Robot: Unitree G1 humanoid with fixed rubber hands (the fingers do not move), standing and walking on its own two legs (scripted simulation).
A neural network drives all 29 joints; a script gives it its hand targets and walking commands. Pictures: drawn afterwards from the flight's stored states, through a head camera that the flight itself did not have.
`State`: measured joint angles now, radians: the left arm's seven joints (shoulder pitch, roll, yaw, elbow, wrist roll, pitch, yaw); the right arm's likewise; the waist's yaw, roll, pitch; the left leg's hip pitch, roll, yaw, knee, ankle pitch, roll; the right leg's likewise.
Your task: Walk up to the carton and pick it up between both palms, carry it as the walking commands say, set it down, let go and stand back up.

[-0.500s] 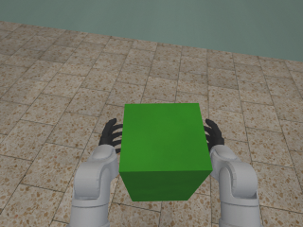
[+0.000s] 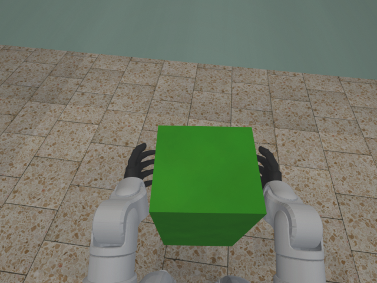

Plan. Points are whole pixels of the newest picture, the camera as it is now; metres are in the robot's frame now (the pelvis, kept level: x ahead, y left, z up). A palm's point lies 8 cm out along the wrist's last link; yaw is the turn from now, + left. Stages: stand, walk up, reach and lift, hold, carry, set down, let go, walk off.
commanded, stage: carry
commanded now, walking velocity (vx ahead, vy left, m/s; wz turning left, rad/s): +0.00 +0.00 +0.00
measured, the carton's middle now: (201, 195) +0.28 +0.00 +0.01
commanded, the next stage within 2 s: none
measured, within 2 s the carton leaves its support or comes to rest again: neither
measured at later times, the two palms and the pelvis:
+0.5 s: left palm (150, 101) +0.47 +0.13 +0.10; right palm (262, 103) +0.48 -0.13 +0.10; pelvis +0.19 -0.01 +0.02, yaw +1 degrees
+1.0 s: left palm (142, 77) +0.54 +0.16 +0.11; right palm (246, 75) +0.56 -0.10 +0.12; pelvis +0.28 +0.01 +0.02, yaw +2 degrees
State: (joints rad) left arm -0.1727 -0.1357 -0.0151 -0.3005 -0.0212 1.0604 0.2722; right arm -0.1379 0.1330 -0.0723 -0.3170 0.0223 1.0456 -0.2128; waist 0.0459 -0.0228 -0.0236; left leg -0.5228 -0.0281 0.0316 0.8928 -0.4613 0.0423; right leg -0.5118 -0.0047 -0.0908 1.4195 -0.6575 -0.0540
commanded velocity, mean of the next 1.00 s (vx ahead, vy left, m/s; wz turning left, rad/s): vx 0.04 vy -0.06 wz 0.28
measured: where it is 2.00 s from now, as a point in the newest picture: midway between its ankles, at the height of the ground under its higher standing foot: outside the picture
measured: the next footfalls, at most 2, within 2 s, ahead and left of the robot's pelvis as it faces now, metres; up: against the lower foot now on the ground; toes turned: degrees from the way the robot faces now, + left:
right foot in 0.18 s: +0.26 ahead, -0.08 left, +0.00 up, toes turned -3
left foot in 0.76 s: +0.24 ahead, +0.10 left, +0.00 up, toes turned +3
